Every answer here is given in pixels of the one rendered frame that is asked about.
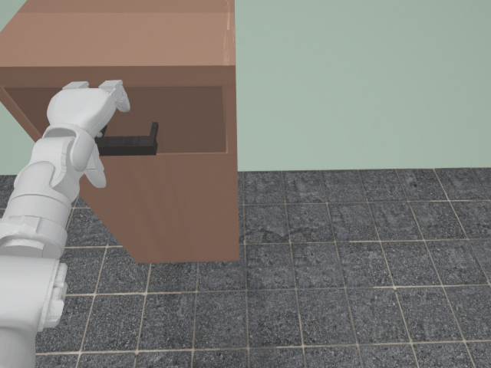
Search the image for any robot left hand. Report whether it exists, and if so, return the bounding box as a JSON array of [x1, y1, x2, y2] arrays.
[[47, 80, 130, 188]]

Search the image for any handle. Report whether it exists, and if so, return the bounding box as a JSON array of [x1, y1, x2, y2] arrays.
[[94, 122, 159, 156]]

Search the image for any drawer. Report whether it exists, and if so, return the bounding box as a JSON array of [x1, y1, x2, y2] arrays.
[[4, 84, 226, 153]]

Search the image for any cabinet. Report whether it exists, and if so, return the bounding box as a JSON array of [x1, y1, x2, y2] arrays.
[[0, 0, 239, 263]]

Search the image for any left robot upper arm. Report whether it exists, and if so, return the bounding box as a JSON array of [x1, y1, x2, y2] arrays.
[[0, 255, 68, 368]]

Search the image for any robot left forearm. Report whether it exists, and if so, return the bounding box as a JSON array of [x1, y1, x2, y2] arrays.
[[0, 123, 94, 260]]

